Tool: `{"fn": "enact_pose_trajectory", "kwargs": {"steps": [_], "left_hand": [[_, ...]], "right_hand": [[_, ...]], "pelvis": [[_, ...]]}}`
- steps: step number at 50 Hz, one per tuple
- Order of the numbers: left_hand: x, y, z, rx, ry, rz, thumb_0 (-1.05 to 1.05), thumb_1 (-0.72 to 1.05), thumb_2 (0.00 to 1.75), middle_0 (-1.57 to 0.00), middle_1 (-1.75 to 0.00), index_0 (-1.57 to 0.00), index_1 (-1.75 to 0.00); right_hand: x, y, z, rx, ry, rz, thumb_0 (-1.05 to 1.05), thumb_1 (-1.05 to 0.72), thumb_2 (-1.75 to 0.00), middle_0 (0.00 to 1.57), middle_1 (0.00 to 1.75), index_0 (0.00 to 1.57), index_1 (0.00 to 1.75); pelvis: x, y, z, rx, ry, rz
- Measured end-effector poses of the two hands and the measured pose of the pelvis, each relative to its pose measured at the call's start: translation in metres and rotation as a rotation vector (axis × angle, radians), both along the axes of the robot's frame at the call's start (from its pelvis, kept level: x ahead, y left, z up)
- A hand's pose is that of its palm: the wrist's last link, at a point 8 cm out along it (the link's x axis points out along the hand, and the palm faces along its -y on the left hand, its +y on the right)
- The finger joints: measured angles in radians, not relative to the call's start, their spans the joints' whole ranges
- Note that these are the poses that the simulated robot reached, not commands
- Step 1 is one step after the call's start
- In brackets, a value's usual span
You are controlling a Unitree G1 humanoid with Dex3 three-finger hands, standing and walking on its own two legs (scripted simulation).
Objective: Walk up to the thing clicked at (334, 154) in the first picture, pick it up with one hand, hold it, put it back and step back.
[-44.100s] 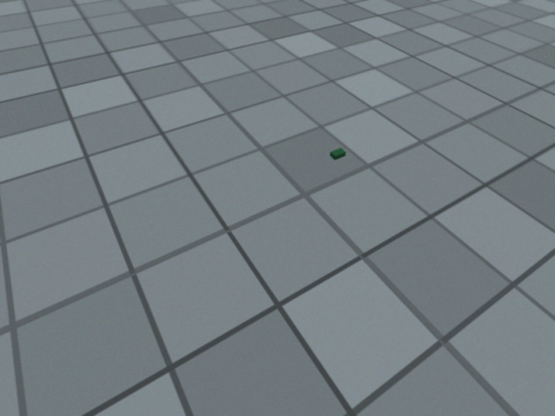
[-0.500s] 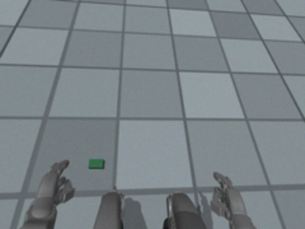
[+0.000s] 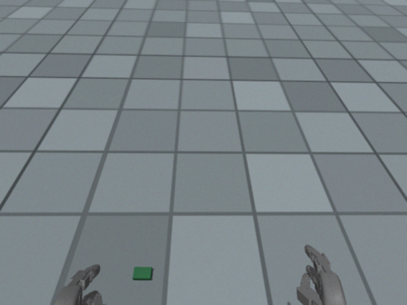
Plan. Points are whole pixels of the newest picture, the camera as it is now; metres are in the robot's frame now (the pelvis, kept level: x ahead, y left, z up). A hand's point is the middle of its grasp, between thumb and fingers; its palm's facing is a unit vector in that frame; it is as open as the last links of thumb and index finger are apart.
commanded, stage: home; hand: left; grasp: from above
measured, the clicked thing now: (142, 273) +0.42 +0.24 -0.70
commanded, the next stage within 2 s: stand in 1.86 s
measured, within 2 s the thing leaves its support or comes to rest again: neither
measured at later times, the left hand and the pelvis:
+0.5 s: hand out of the picture +0.15 +0.18 -0.05, palm faces +0.05 -0.98 -0.20, open 7.4 cm; pelvis -0.01 +0.00 +0.00, yaw +0 degrees
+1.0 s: hand out of the picture +0.16 +0.18 -0.05, palm faces +0.04 -0.98 -0.19, open 7.4 cm; pelvis +0.00 +0.00 +0.00, yaw +0 degrees
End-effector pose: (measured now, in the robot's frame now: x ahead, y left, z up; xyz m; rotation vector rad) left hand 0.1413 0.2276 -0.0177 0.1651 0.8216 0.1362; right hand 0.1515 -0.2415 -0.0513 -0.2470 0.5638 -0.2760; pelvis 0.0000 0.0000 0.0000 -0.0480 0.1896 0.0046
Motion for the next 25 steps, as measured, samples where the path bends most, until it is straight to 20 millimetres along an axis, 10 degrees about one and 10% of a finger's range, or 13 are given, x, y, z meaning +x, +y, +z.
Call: {"fn": "enact_pose_trajectory", "kwargs": {"steps": [25], "left_hand": [[-0.005, 0.002, -0.004, 0.000, 0.002, -0.008, 0.01, 0.90, 0.90, -0.20, -0.30, -0.20, -0.30]], "right_hand": [[-0.016, 0.006, -0.008, 0.004, 0.041, 0.016, 0.01, -0.90, -0.90, 0.21, 0.30, 0.20, 0.30]], "pelvis": [[-0.007, 0.001, 0.000, 0.000, -0.017, -0.001]]}}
